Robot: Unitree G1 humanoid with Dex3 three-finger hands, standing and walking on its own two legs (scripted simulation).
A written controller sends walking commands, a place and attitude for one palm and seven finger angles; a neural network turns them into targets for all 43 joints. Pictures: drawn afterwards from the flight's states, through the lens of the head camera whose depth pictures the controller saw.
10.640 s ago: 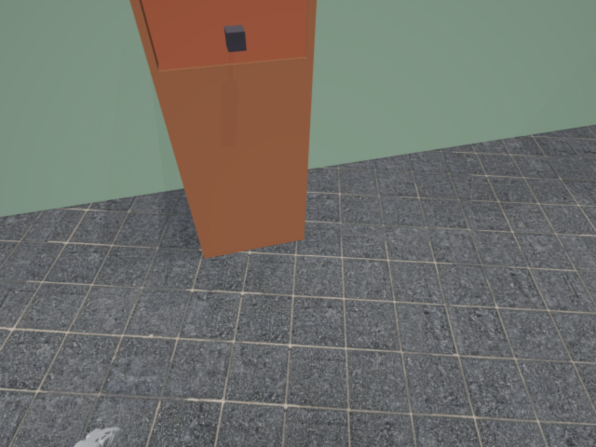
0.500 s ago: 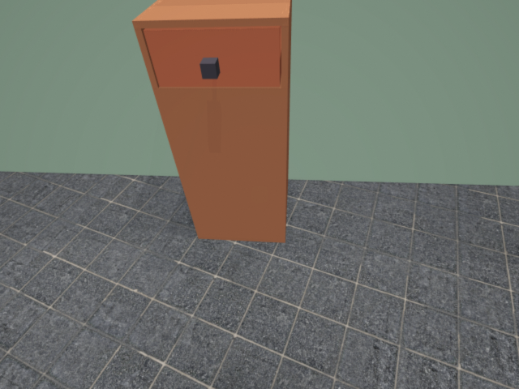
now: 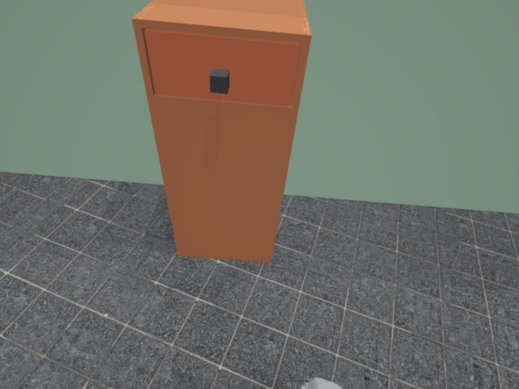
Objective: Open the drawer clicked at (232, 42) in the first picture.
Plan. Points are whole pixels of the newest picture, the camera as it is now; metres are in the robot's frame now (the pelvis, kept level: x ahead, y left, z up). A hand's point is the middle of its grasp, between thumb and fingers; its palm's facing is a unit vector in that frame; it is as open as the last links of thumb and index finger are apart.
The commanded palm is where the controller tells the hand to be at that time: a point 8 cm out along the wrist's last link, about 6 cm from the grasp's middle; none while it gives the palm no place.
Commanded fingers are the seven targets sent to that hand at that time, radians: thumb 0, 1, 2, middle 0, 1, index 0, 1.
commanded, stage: take the last steps up to it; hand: left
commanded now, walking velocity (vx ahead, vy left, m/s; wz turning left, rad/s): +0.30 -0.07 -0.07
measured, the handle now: (220, 77) +0.81 +0.17 +0.12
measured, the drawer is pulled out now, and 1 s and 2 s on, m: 0.00 0.00 0.00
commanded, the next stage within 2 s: come to a stop and stand still in 0.60 s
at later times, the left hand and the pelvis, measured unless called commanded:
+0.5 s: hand (214, 334) +0.27 +0.10 -0.17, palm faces +0.05 -0.97 -0.22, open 7.1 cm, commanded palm none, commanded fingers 0.00 0.90 0.90 -0.20 -0.30 -0.20 -0.30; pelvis +0.18 -0.08 -0.01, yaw +0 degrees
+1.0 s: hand (214, 351) +0.24 +0.10 -0.19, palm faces +0.08 -0.98 -0.18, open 7.4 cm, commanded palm none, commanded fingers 0.00 0.90 0.90 -0.20 -0.30 -0.20 -0.30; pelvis +0.27 -0.07 -0.01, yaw +0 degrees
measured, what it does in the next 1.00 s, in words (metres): walks ahead: right foot, then left foot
